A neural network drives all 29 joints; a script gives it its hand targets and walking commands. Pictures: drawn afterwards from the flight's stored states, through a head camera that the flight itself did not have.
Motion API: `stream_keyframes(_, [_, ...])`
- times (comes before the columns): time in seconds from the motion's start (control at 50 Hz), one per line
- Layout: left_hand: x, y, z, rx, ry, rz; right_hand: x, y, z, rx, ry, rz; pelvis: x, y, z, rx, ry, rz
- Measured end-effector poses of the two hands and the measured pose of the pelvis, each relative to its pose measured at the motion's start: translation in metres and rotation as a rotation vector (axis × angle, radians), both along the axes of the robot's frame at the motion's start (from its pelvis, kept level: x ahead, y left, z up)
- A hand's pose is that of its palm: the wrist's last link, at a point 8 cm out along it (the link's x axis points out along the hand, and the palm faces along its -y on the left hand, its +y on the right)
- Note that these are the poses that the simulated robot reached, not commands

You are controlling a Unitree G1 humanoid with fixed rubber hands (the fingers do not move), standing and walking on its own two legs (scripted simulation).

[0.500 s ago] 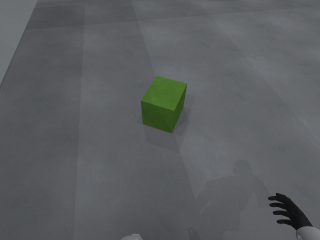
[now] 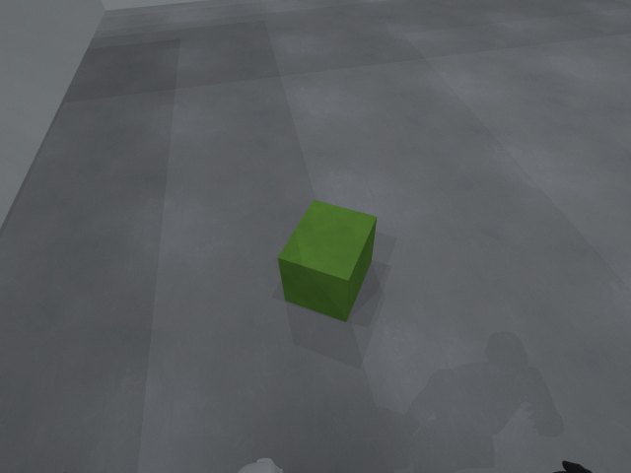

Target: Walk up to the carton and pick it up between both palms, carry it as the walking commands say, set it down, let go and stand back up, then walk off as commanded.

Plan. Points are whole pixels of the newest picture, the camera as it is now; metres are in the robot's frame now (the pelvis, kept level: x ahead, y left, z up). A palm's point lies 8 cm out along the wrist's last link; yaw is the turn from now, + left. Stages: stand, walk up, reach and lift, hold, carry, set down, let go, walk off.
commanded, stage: walk up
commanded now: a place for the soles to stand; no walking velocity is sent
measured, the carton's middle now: (329, 259) +0.93 -0.01 -0.64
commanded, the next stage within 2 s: none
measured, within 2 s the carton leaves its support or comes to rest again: neither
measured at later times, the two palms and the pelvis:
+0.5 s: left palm (114, 351) +0.32 +0.33 -0.08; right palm (586, 414) +0.22 -0.35 -0.08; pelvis +0.19 +0.00 -0.01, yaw -2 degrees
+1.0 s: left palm (140, 289) +0.45 +0.34 -0.10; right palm (537, 296) +0.39 -0.34 -0.06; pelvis +0.35 +0.02 -0.01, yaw -3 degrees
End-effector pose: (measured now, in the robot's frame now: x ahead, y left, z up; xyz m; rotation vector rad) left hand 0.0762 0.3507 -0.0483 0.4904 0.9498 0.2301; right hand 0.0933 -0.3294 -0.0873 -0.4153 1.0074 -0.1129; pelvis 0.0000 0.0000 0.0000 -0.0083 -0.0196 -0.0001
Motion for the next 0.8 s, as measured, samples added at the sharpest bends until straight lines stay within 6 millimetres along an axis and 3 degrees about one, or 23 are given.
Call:
stream_keyframes(0.1, [0.003, 0.016, -0.015, -0.028, 0.084, 0.048, 0.074, 0.015, 0.018, -0.016, -0.061, 0.042, 0.042, 0.012, 0.0, -0.001, 0.0, -0.001])
stream_keyframes(0.18, [0.032, 0.024, -0.04, -0.059, 0.121, 0.046, 0.119, 0.02, 0.027, -0.075, -0.143, 0.04, 0.075, 0.026, -0.011, 0.005, -0.006, -0.011])
stream_keyframes(0.24, [0.069, 0.016, -0.047, -0.088, 0.115, 0.023, 0.127, 0.019, 0.036, -0.092, -0.157, -0.009, 0.096, 0.028, -0.008, 0.014, -0.008, -0.022])
stream_keyframes(0.34, [0.137, 0.0, -0.045, -0.122, 0.094, -0.048, 0.121, 0.009, 0.039, -0.111, -0.1, -0.072, 0.13, 0.026, -0.001, 0.021, -0.004, -0.033])
stream_keyframes(0.44, [0.208, -0.015, -0.032, -0.106, 0.04, -0.105, 0.116, -0.008, 0.024, -0.094, -0.024, -0.13, 0.165, 0.016, -0.003, 0.02, -0.005, -0.043])
stream_keyframes(0.52, [0.253, -0.018, -0.025, -0.047, -0.032, -0.113, 0.136, -0.017, -0.001, -0.068, 0.016, -0.136, 0.195, 0.002, -0.015, 0.01, -0.009, -0.036])
stream_keyframes(0.58, [0.262, -0.013, -0.015, -0.024, -0.051, -0.072, 0.167, -0.01, -0.01, -0.043, 0.029, -0.106, 0.213, 0.001, -0.013, 0.0, -0.012, -0.025])
stream_keyframes(0.68, [0.256, 0.004, -0.008, -0.005, 0.001, -0.012, 0.225, 0.004, -0.004, -0.019, 0.021, -0.035, 0.244, 0.006, -0.005, 0.001, -0.006, -0.015])
stream_keyframes(0.74, [0.255, 0.016, -0.015, -0.017, 0.047, 0.014, 0.26, 0.011, 0.004, -0.028, -0.004, -0.013, 0.265, 0.013, -0.005, 0.005, -0.007, -0.016])
stream_keyframes(0.8, [0.266, 0.026, -0.032, -0.034, 0.082, 0.02, 0.289, 0.013, 0.009, -0.073, -0.049, -0.005, 0.289, 0.024, -0.014, 0.011, -0.011, -0.025])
